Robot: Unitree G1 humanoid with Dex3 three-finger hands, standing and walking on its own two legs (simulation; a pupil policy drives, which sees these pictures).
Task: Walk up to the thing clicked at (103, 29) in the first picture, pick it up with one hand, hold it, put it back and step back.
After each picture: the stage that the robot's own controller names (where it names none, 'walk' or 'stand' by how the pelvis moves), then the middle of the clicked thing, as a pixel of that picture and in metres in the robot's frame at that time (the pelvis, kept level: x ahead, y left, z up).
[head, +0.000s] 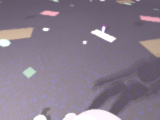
stand; (103, 29) +2.27 -0.32 -0.66
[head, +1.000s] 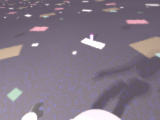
walk; (91, 38) +2.13 +0.06 -0.62
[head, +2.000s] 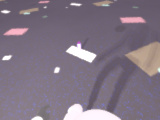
walk; (79, 47) +1.43 +0.35 -0.64
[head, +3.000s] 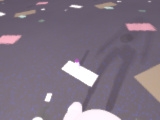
walk; (77, 65) +0.92 +0.29 -0.65
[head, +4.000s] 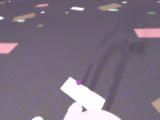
walk; (79, 86) +0.52 +0.19 -0.65
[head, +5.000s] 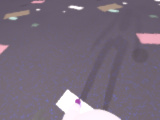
walk; (78, 103) +0.27 +0.14 -0.64
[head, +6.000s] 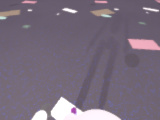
stand; (73, 112) +0.20 +0.13 -0.65
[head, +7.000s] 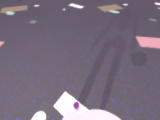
stand; (76, 106) +0.23 +0.11 -0.65
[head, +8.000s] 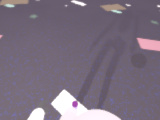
stand; (74, 105) +0.23 +0.10 -0.64
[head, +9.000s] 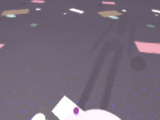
stand; (76, 112) +0.21 +0.10 -0.66
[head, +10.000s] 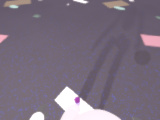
stand; (77, 101) +0.26 +0.11 -0.64
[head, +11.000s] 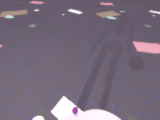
stand; (75, 112) +0.21 +0.11 -0.65
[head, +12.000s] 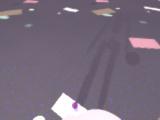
stand; (75, 107) +0.25 +0.12 -0.66
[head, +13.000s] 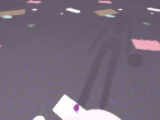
stand; (76, 109) +0.23 +0.10 -0.66
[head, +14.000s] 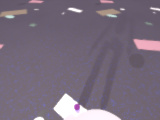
stand; (77, 108) +0.24 +0.10 -0.66
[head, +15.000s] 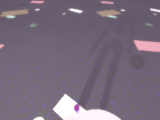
stand; (76, 109) +0.24 +0.10 -0.66
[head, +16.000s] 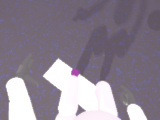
go down; (74, 76) +0.33 +0.12 -0.34
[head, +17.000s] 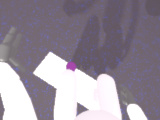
go down; (70, 70) +0.34 +0.14 -0.23
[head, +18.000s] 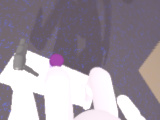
close in; (54, 67) +0.33 +0.18 -0.15
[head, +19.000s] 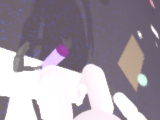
close; (51, 62) +0.37 +0.15 -0.15
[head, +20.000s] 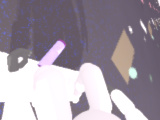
close; (53, 54) +0.45 +0.08 -0.25
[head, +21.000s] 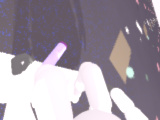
lift; (55, 55) +0.44 +0.05 -0.24
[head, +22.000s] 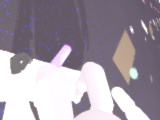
lift; (60, 58) +0.42 +0.03 -0.24
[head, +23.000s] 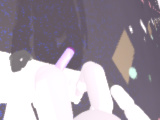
lift; (63, 61) +0.40 +0.00 -0.23
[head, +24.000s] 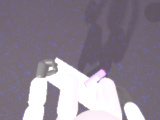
lift; (95, 78) +0.36 -0.08 -0.38
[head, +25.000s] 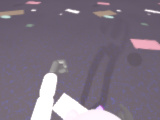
hold; (95, 113) +0.25 -0.15 -0.69
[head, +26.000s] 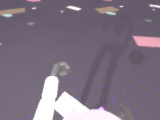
hold; (96, 114) +0.21 -0.15 -0.70
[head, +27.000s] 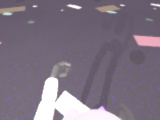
stand; (97, 114) +0.21 -0.16 -0.70
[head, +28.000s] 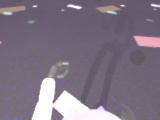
stand; (96, 113) +0.22 -0.15 -0.70
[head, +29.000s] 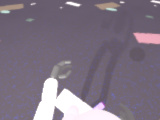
stand; (96, 110) +0.24 -0.14 -0.69
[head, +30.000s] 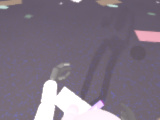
stand; (95, 108) +0.23 -0.14 -0.69
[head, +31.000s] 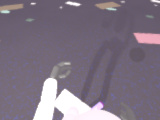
stand; (95, 109) +0.24 -0.13 -0.70
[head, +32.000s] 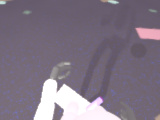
stand; (94, 104) +0.25 -0.13 -0.67
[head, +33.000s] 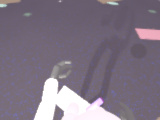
stand; (94, 105) +0.25 -0.13 -0.67
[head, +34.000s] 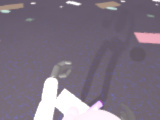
stand; (94, 108) +0.25 -0.12 -0.69
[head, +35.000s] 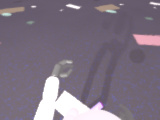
stand; (94, 110) +0.25 -0.12 -0.69
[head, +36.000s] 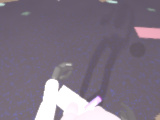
stand; (93, 103) +0.26 -0.11 -0.68
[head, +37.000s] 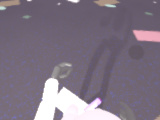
stand; (93, 105) +0.26 -0.11 -0.68
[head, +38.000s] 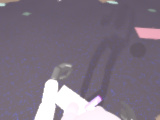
stand; (93, 103) +0.27 -0.11 -0.67
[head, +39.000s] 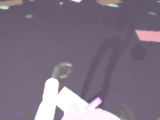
stand; (93, 104) +0.27 -0.11 -0.69
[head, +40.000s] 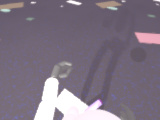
stand; (93, 107) +0.26 -0.11 -0.69
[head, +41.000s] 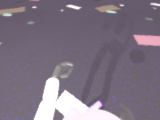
close; (93, 108) +0.27 -0.11 -0.70
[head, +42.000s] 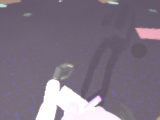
close; (93, 103) +0.27 -0.11 -0.68
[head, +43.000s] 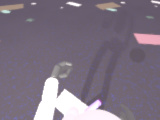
close; (93, 107) +0.27 -0.11 -0.70
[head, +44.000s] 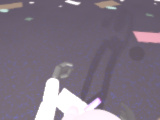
close; (92, 105) +0.28 -0.10 -0.69
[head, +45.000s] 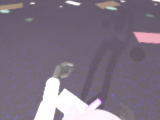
close; (93, 106) +0.27 -0.10 -0.69
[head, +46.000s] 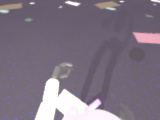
close; (92, 106) +0.27 -0.10 -0.69
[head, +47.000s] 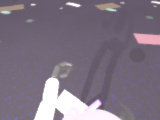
close; (93, 106) +0.27 -0.11 -0.70
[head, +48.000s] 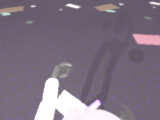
close; (92, 107) +0.28 -0.10 -0.70
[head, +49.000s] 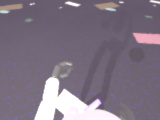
close; (92, 106) +0.28 -0.10 -0.69
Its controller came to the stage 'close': yes
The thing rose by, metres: 0.00
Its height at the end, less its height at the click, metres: -0.09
